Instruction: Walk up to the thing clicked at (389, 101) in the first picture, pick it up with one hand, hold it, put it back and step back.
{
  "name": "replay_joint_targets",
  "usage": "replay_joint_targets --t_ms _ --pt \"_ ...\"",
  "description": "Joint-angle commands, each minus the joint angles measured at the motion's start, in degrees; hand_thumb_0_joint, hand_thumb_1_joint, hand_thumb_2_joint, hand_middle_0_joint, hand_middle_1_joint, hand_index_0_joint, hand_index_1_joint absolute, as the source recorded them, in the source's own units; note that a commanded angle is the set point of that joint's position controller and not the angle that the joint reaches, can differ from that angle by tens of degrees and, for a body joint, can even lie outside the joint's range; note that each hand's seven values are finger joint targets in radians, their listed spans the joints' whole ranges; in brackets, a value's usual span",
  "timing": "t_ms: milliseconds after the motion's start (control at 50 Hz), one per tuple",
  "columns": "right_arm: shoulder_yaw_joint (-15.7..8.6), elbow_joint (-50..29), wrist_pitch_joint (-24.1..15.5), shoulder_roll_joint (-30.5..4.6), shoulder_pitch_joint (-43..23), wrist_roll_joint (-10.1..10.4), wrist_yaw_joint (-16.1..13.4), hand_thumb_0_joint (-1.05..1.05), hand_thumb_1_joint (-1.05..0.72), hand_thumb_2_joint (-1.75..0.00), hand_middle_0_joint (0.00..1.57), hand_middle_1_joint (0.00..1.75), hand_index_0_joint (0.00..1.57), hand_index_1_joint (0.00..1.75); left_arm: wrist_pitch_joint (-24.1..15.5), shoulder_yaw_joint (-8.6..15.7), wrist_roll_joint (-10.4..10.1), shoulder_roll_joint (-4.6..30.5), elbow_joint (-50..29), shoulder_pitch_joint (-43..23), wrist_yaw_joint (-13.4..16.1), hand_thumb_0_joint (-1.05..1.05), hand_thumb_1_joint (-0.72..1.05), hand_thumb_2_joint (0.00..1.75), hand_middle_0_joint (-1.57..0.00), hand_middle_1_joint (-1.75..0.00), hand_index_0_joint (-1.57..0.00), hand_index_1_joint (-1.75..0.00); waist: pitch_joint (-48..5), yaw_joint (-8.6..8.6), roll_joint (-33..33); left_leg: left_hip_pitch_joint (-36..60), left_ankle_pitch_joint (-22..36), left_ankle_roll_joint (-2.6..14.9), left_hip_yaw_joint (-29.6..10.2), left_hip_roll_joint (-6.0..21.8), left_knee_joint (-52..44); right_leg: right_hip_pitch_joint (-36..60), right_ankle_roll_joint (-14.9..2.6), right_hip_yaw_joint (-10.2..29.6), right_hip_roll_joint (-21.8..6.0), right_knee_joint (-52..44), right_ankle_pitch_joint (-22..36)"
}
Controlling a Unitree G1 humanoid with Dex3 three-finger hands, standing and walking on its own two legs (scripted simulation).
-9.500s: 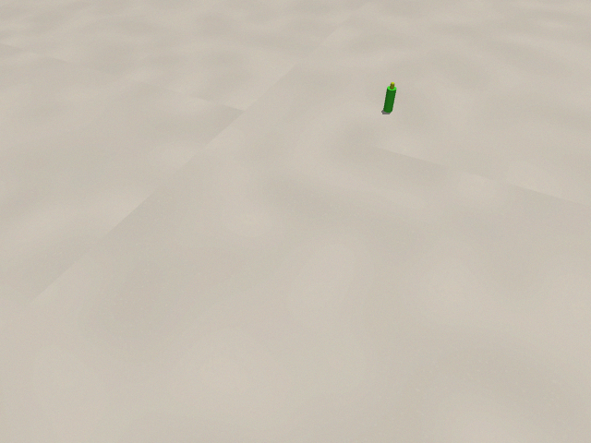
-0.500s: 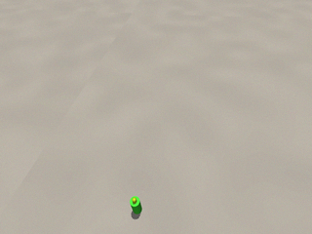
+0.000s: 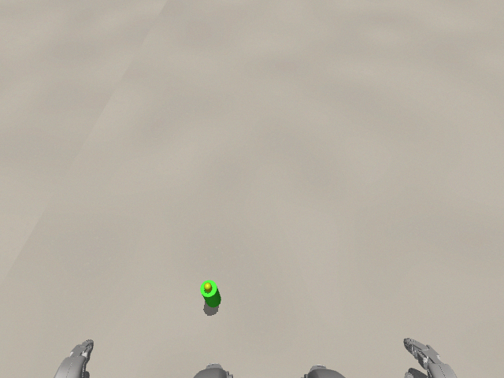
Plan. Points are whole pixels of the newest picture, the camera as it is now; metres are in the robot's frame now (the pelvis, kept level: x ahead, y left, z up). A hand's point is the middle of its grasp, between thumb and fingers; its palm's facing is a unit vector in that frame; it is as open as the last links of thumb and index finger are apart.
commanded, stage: go down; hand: left
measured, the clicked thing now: (210, 292) +0.42 +0.17 -0.64
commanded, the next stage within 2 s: none
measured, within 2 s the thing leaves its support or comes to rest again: neither
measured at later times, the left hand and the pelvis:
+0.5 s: hand out of the picture +0.14 +0.28 -0.16, palm faces +0.09 -0.95 -0.29, open 17.2 cm; pelvis +0.00 +0.00 -0.05, yaw +1 degrees
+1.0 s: hand (113, 321) +0.27 +0.33 -0.26, palm faces +0.13 -0.98 -0.17, open 17.4 cm; pelvis -0.06 -0.01 -0.19, yaw -2 degrees
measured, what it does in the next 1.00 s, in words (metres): lowers itself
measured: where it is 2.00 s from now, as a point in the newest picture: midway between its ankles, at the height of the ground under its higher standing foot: outside the picture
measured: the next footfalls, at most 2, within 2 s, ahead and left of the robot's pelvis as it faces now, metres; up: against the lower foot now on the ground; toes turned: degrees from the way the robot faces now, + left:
none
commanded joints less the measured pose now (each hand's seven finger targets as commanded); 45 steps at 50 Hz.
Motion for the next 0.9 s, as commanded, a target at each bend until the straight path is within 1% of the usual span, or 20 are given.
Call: replay_joint_targets --t_ms 0,160,200,220,260,280,300,340,360,400,480,540,620,640,680,700,760,820,840,880 --pt "-3.58 -8.46 -4.21 -8.97 -0.4 -0.32 -1.55 0.0 -0.86 -0.89 0.2 0.3 0.2 0.3 -1.33 4.21 -0.1 12.68 -14.68 -0.27 0.34 0.0 -0.56 0.04 -0.1 -0.07 -0.09 -0.08 -15.37 0.01 3.55 7.09 13.52 -0.07 -2.68 -0.94 -2.6 1.34 -2.26 0.08 2.64 -0.86 11.18" --pt "-2.72 -11.0 -5.66 -8.36 -1.7 -0.58 -3.26 0.0 -0.86 -0.89 0.2 0.3 0.2 0.3 4.54 4.37 -0.51 11.84 -21.75 7.32 -0.4 0.0 -0.5 0.05 -0.09 -0.05 -0.08 -0.06 -14.41 -0.72 3.31 3.32 12.83 0.2 -2.73 -1.32 1.09 -0.91 -1.88 0.15 2.35 1.16 11.0" --pt "-2.66 -11.45 -6.09 -8.21 -2.08 -0.75 -3.68 0.0 -0.86 -0.89 0.2 0.3 0.2 0.3 5.45 5.65 -0.54 12.67 -22.24 8.18 -0.45 0.0 -0.49 0.05 -0.09 -0.05 -0.08 -0.06 -13.53 -0.55 3.34 1.66 11.21 0.27 -2.89 -1.35 1.91 -2.14 -1.87 0.05 2.29 1.75 9.43" --pt "-2.54 -11.74 -6.43 -7.92 -2.2 -0.78 -3.71 0.0 -0.86 -0.89 0.2 0.3 0.2 0.3 5.54 4.99 -0.87 11.84 -23.32 7.9 -0.91 0.0 -0.51 0.05 -0.09 -0.05 -0.08 -0.06 -12.69 -0.46 3.63 0.57 10.31 0.21 -2.9 -1.35 2.28 -3.23 -1.83 -0.06 2.36 2.16 8.61" --pt "-2.57 -12.16 -6.71 -7.99 -1.88 -0.93 -3.89 0.0 -0.85 -0.88 0.2 0.3 0.2 0.3 5.8 6.9 -0.87 13.67 -23.83 9.06 -1.17 0.0 -0.52 0.05 -0.09 -0.05 -0.08 -0.06 -13.04 -0.2 4.09 -0.4 9.52 0.26 -3.01 -1.32 2.98 -4.1 -1.99 0.07 2.34 3.14 7.74" --pt "-2.39 -12.76 -7.12 -7.5 -2.14 -0.94 -3.93 0.0 -0.85 -0.88 0.2 0.3 0.2 0.3 5.53 4.76 -1.31 11.47 -25.77 8.49 -1.93 0.0 -0.51 0.05 -0.09 -0.06 -0.08 -0.07 -13.2 -0.65 5.07 -0.52 9.97 0.2 -2.82 -1.39 3.86 -5.14 -1.92 0.08 2.37 3.73 8.37" --pt "-2.73 -12.65 -7.22 -7.93 -1.46 -1.15 -4.02 0.0 -0.85 -0.88 0.2 0.3 0.2 0.3 5.5 7.56 -1.18 13.78 -24.77 10.0 -1.9 0.0 -0.52 0.05 -0.09 -0.06 -0.08 -0.07 -14.98 -0.58 4.09 -0.34 10.85 0.34 -2.93 -1.29 4.5 -4.57 -1.94 0.05 2.28 4.35 9.16" --pt "-2.55 -13.5 -7.72 -7.61 -1.78 -1.12 -4.01 0.0 -0.86 -0.89 0.2 0.3 0.2 0.3 4.86 5.94 -1.97 12.12 -28.05 9.77 -2.93 0.0 -0.52 0.05 -0.09 -0.07 -0.08 -0.08 -16.09 -0.79 5.21 -0.67 12.42 0.31 -2.81 -1.38 5.89 -5.21 -1.92 0.3 2.16 5.47 10.76" --pt "-2.79 -12.99 -7.99 -7.98 -1.26 -1.3 -4.09 0.0 -0.86 -0.89 0.2 0.3 0.2 0.3 4.69 7.94 -2.03 13.68 -26.77 11.71 -3.02 0.0 -0.52 0.04 -0.1 -0.07 -0.09 -0.07 -17.26 -0.47 4.42 -0.77 14.42 0.43 -3.06 -1.26 6.72 -4.77 -1.9 0.16 2.14 6.33 12.37" --pt "-2.81 -12.81 -8.41 -8.02 -1.37 -1.36 -3.94 0.0 -0.87 -0.89 0.2 0.3 0.2 0.3 3.71 7.65 -2.39 13.46 -27.37 10.51 -3.76 0.0 -0.51 0.05 -0.09 -0.07 -0.08 -0.08 -17.44 -0.96 5.36 -1.05 16.4 0.31 -3.35 -1.0 8.09 -6.99 -1.89 0.11 2.28 8.17 13.07" --pt "-2.62 -12.33 -9.75 -8.0 -2.28 -1.79 -3.78 0.0 -0.89 -0.89 0.2 0.3 0.2 0.3 -0.7 10.13 -2.88 15.45 -23.5 2.08 -4.67 0.0 -0.53 0.04 -0.09 -0.06 -0.09 -0.06 -14.37 -1.41 4.21 -9.43 8.43 0.58 -3.58 -1.02 12.56 -14.56 -1.9 0.36 2.16 12.47 6.73" --pt "-2.98 -11.64 -10.57 -8.44 -1.92 -2.02 -3.43 0.0 -0.9 -0.9 0.2 0.3 0.2 0.3 -5.84 11.55 -4.27 16.34 -20.76 -2.92 -6.58 0.0 -0.53 0.05 -0.08 -0.07 -0.09 -0.06 -16.62 -1.71 4.17 -13.76 3.58 0.81 -3.34 -1.21 16.49 -19.49 -1.94 0.98 2.08 16.41 3.15" --pt "-3.16 -11.03 -11.48 -10.19 -2.46 -1.93 -3.08 0.0 -0.92 -0.9 0.2 0.3 0.2 0.3 -13.48 14.71 -6.44 20.83 -17.71 -10.02 -10.6 0.0 -0.46 0.01 -0.07 -0.01 -0.07 -0.02 -24.13 -1.29 4.72 -19.25 3.29 1.09 -3.67 -1.45 23.39 -25.6 -2.16 1.96 1.8 23.39 2.48" --pt "-2.93 -10.92 -11.52 -10.6 -2.42 -1.91 -3.04 0.0 -0.91 -0.9 0.2 0.3 0.2 0.3 -15.05 16.6 -7.26 22.55 -16.42 -10.78 -11.61 0.0 -0.49 0.01 -0.08 -0.01 -0.07 -0.02 -25.79 -0.79 4.88 -20.32 4.28 1.11 -3.93 -1.39 25.0 -26.8 -2.16 2.13 1.65 24.98 2.85" --pt "-3.14 -9.43 -11.21 -11.31 -1.76 -2.03 -2.8 0.0 -0.89 -0.89 0.2 0.3 0.2 0.3 -17.68 16.92 -7.65 23.04 -12.72 -13.07 -13.64 0.0 -0.53 0.02 -0.07 -0.03 -0.06 -0.03 -28.45 -0.37 5.32 -22.71 3.34 0.98 -4.34 -1.28 27.76 -30.25 -2.36 2.61 1.49 27.84 1.15" --pt "-2.9 -8.88 -10.91 -11.68 -1.64 -2.03 -2.72 0.0 -0.88 -0.89 0.2 0.3 0.2 0.3 -18.82 18.29 -7.82 25.63 -11.95 -15.2 -14.38 0.0 -0.57 0.0 -0.08 -0.01 -0.07 -0.01 -29.39 0.55 7.01 -23.66 2.46 0.7 -4.79 -1.25 28.53 -32.28 -2.57 2.41 1.46 29.7 -0.12" --pt "-2.96 -9.59 -9.99 -13.04 -2.18 -2.02 -2.36 0.0 -0.88 -0.89 0.2 0.3 0.2 0.3 -20.4 21.23 -8.33 27.94 -7.02 -15.57 -16.39 0.0 -0.54 0.01 -0.07 -0.01 -0.06 -0.01 -33.57 1.91 7.66 -23.24 5.47 0.37 -6.02 -0.68 30.63 -35.2 -2.9 1.95 1.43 32.91 1.39" --pt "-2.76 -8.19 -9.06 -13.73 -1.78 -2.15 -1.82 0.0 -0.88 -0.89 0.2 0.3 0.2 0.3 -22.05 22.12 -8.97 28.97 -4.33 -19.21 -18.81 0.0 -0.49 0.02 -0.06 -0.01 -0.05 -0.01 -34.57 2.44 8.37 -24.3 5.77 0.19 -6.89 -0.61 32.39 -39.32 -3.3 0.82 1.76 36.26 1.04" --pt "-2.86 -7.81 -8.75 -13.99 -1.68 -2.14 -1.69 0.0 -0.88 -0.89 0.2 0.3 0.2 0.3 -22.42 24.38 -9.27 30.57 -1.84 -18.48 -19.34 0.0 -0.5 0.02 -0.05 -0.01 -0.04 -0.01 -35.46 2.71 7.18 -25.04 6.92 0.42 -7.06 -0.53 33.52 -40.13 -3.27 0.44 1.87 37.2 1.9" --pt "-2.47 -7.62 -8.43 -13.87 -2.37 -2.21 -1.41 0.0 -0.88 -0.89 0.2 0.3 0.2 0.3 -23.95 25.13 -9.99 32.69 -3.54 -24.09 -20.69 0.0 -0.52 0.03 -0.05 -0.01 -0.04 -0.01 -35.72 2.21 7.77 -28.2 3.54 0.67 -6.73 -0.63 35.4 -41.62 -3.24 0.98 1.85 38.24 -0.25"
